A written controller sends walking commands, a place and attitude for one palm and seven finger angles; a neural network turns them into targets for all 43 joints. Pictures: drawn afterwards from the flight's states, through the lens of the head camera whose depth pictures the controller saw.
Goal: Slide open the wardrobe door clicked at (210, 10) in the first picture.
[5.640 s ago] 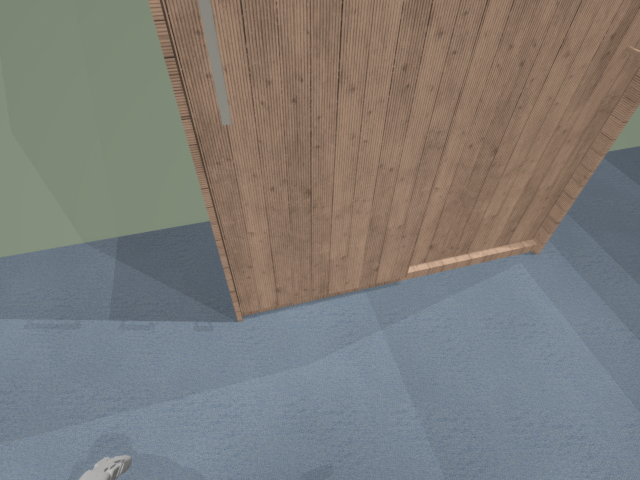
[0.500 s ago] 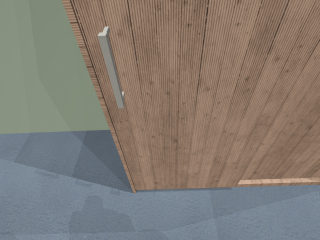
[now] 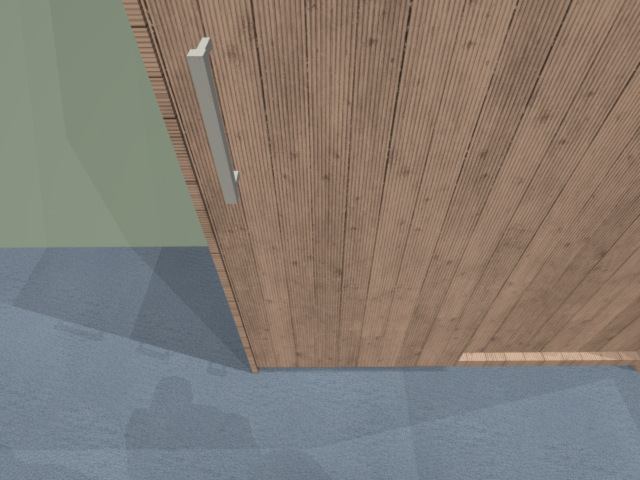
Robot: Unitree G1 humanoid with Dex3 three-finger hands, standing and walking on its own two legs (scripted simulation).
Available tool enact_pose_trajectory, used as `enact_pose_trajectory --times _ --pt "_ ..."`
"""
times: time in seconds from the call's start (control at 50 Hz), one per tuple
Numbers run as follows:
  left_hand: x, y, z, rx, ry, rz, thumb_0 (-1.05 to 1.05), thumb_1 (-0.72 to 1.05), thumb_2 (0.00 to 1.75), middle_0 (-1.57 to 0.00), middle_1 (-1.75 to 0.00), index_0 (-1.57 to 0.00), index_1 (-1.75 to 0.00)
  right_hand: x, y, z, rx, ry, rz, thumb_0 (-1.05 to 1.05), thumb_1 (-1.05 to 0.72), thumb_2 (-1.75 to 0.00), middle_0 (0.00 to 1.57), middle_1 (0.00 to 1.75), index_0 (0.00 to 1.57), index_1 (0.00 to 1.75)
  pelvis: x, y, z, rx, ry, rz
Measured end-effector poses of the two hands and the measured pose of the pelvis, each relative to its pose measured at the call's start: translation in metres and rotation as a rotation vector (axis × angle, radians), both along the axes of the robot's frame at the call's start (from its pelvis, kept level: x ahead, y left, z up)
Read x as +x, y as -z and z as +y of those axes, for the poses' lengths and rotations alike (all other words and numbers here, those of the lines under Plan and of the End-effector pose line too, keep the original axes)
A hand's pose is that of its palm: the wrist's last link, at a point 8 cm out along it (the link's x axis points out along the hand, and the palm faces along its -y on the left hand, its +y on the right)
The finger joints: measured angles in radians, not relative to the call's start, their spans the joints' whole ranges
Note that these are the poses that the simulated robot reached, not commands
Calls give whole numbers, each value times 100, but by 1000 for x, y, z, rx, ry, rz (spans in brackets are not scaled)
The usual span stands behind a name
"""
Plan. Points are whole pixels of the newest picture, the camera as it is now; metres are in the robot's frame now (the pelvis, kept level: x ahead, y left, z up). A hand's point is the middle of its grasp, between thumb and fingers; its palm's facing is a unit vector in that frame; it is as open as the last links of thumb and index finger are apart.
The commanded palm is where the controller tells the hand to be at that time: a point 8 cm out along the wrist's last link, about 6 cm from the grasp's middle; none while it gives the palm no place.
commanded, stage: look again from close up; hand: left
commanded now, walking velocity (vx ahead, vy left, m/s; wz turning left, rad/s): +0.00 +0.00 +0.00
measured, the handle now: (219, 129) +0.52 +0.17 +0.17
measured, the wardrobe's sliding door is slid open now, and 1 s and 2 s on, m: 0.00 0.00 0.00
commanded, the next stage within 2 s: raise the hand with hooked fingers in 0.82 s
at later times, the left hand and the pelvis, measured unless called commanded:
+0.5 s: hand out of the picture +0.01 +0.19 -0.17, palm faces +0.02 -0.98 -0.21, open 7.4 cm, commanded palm none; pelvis -0.01 +0.01 +0.00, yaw +0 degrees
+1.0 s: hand out of the picture +0.09 +0.20 -0.13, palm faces +0.19 -0.96 -0.21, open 7.4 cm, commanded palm +0.11 +0.24 -0.06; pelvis +0.00 +0.01 +0.00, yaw -1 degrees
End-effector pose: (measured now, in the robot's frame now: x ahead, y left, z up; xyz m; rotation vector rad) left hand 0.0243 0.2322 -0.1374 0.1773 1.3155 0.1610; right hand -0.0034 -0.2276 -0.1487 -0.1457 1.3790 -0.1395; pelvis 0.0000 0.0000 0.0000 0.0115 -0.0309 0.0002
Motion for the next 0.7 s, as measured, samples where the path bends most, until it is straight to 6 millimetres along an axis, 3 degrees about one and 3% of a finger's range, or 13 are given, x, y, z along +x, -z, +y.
enact_pose_trajectory --times 0.32,0.7 --pt "-14 1 6 -4 -12 26 0 91 90 -20 -30 -20 -30 -10 -1 15 17 4 17 0 -91 -90 20 30 20 30 -4 -1 6 0 2 -2" --pt "-18 4 5 -20 -10 53 0 91 90 -20 -30 -20 -30 -12 -2 20 14 14 33 0 -91 -90 20 30 20 30 -3 -1 10 0 9 9"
